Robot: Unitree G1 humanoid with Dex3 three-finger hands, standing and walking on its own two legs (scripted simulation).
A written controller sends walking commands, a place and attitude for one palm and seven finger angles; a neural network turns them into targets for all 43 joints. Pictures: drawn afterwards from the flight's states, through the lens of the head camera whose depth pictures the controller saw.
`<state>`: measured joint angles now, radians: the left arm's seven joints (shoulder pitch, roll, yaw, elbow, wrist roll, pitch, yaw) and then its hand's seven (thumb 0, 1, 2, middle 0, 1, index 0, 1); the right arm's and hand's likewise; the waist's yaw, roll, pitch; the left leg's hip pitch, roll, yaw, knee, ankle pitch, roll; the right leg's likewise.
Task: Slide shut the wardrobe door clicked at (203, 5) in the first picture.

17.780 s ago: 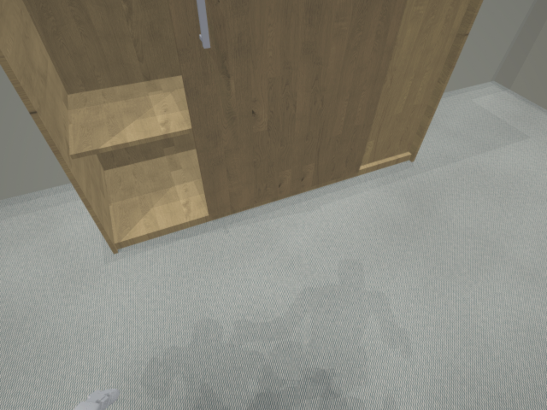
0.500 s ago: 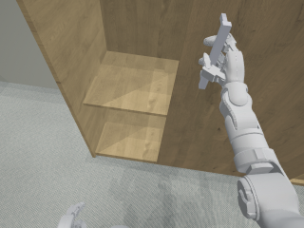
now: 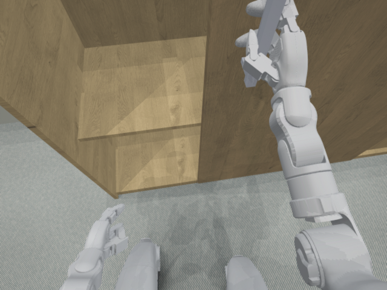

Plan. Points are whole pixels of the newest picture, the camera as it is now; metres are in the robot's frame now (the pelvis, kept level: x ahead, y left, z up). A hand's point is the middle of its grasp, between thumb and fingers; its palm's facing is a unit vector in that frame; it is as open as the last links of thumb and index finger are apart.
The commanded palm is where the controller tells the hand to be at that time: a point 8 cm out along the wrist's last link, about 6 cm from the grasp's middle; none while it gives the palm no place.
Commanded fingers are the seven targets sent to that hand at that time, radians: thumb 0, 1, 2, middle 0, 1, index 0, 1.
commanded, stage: step sideways, sliding the door along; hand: right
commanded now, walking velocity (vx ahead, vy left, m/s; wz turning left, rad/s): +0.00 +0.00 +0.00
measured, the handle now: (258, 34) +0.49 -0.14 +0.19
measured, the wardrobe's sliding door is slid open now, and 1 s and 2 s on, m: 0.41 0.21 0.00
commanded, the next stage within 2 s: none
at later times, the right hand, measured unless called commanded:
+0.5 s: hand (203, 61) +0.44 -0.04 +0.18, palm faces +0.22 +0.98 -0.03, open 6.1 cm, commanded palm +0.41 +0.01 +0.18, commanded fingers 0.00 -0.90 -0.90 0.45 1.40 0.45 1.40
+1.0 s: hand (119, 76) +0.42 +0.09 +0.18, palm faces -0.19 +0.98 -0.02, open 6.1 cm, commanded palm +0.41 +0.08 +0.18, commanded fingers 0.00 -0.90 -0.90 0.45 1.40 0.45 1.40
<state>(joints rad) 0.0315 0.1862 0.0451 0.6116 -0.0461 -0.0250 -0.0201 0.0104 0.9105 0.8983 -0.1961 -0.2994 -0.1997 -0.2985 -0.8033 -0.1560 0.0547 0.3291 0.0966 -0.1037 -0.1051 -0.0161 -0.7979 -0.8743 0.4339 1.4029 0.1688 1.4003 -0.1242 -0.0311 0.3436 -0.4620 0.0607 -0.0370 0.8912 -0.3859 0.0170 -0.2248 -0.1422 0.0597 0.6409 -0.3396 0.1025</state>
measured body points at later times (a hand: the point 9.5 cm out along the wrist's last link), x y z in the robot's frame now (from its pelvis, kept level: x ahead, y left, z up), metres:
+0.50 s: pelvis +0.06 +0.10 +0.01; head +0.15 +0.11 +0.45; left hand +0.29 +0.30 -0.10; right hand +0.42 -0.09 +0.18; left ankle +0.09 +0.22 -0.72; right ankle +0.03 -0.08 -0.70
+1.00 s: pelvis +0.05 +0.12 +0.01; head +0.16 +0.12 +0.44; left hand +0.28 +0.32 -0.09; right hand +0.42 +0.03 +0.18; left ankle +0.08 +0.22 -0.68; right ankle +0.05 -0.06 -0.72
